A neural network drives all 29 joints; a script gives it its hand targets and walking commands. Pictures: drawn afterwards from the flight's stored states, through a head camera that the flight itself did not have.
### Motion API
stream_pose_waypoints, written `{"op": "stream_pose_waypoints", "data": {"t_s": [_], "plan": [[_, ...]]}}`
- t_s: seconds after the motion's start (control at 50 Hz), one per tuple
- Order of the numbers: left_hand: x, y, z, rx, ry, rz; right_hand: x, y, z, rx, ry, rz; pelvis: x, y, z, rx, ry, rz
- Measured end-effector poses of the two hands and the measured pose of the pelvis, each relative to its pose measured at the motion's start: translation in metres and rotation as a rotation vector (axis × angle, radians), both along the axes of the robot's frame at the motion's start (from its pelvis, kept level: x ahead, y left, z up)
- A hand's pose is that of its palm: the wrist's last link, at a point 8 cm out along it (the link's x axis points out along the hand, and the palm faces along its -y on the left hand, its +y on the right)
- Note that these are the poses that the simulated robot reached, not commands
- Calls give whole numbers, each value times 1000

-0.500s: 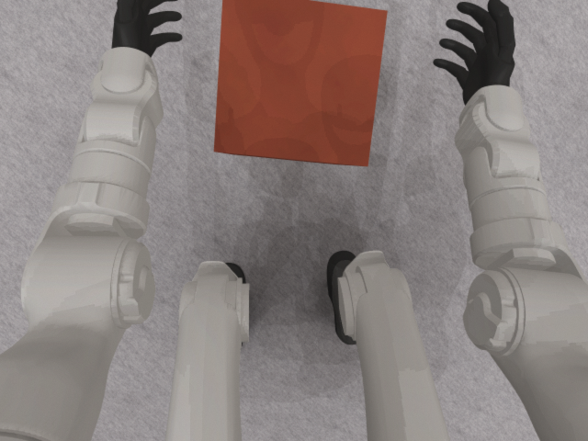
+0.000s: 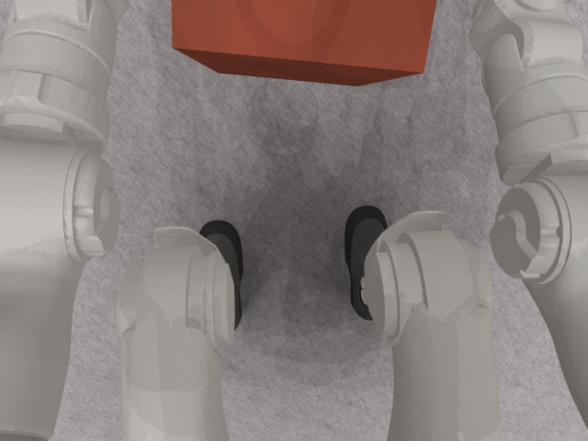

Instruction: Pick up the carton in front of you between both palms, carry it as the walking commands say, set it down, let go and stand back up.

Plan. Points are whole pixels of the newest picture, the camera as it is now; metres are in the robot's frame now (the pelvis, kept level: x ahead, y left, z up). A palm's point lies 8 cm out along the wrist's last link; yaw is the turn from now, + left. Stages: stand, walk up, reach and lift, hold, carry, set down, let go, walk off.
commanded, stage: reach and lift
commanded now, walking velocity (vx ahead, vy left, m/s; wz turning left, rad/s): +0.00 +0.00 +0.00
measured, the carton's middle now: out of the picture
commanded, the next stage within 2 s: none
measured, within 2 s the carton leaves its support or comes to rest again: leaves its support in 0.76 s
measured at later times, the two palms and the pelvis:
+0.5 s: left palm out of the picture +0.58 +0.13 -0.18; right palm out of the picture +0.54 -0.17 -0.17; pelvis +0.00 +0.00 -0.01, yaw -1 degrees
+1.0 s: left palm out of the picture +0.55 +0.13 -0.08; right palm out of the picture +0.53 -0.17 -0.07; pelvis +0.01 +0.00 +0.02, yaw +1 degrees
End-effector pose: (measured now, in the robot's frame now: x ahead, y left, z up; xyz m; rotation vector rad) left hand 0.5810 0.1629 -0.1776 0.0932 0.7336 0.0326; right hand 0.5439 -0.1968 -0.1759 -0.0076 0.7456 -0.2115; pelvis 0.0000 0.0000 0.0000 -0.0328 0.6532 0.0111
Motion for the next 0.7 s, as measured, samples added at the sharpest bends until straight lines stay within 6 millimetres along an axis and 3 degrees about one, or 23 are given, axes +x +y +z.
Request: {"op": "stream_pose_waypoints", "data": {"t_s": [0.12,0.26,0.38,0.48,0.7], "plan": [[10,-6,-8,5,-25,-28,2,-2,-9,-10,-3,-15,10,-1,-5,-5,9,-2],[4,-29,-8,-19,-30,-61,-8,-4,-12,-5,-9,-26,11,-1,-8,-8,16,-2],[-5,-23,-5,-9,-23,-34,-8,5,-2,1,-26,-2,3,-2,-8,-5,-3,-6],[-6,-30,-2,-6,-10,-50,-1,30,4,33,-29,17,-3,-1,-6,-5,-27,-7],[-5,-32,0,-20,37,-75,6,22,8,34,-9,43,6,4,-11,-7,-13,6]]}}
